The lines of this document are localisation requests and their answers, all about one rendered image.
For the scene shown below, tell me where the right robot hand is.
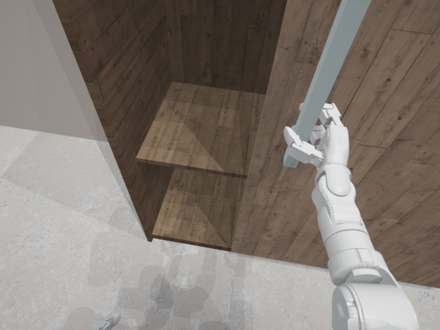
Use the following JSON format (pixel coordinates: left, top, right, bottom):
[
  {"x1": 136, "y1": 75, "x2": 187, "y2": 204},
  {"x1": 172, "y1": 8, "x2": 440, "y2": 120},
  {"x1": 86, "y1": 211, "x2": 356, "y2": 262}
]
[{"x1": 284, "y1": 103, "x2": 349, "y2": 172}]

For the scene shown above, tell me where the right robot upper arm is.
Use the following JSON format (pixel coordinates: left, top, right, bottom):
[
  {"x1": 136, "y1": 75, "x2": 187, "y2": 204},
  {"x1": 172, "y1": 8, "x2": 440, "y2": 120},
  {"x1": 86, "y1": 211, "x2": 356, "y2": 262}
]
[{"x1": 332, "y1": 283, "x2": 418, "y2": 330}]

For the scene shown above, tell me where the handle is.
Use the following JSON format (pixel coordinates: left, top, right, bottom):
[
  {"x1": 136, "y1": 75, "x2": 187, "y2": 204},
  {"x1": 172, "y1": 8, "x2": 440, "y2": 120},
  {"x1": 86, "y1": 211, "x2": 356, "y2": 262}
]
[{"x1": 283, "y1": 0, "x2": 371, "y2": 168}]

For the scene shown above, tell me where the wardrobe door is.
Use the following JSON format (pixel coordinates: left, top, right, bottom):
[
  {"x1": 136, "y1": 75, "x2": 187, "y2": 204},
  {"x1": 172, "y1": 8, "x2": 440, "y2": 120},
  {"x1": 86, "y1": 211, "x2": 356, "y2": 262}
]
[{"x1": 231, "y1": 0, "x2": 440, "y2": 289}]

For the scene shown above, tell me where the robot right forearm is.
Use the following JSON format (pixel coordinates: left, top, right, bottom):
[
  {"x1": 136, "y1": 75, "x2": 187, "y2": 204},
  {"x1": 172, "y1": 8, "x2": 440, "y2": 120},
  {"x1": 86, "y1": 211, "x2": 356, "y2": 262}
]
[{"x1": 311, "y1": 164, "x2": 419, "y2": 330}]

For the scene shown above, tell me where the left robot hand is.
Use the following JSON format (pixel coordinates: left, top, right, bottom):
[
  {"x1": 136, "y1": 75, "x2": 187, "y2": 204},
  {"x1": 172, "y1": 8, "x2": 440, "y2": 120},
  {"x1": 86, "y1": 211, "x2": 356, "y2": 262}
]
[{"x1": 91, "y1": 312, "x2": 121, "y2": 330}]

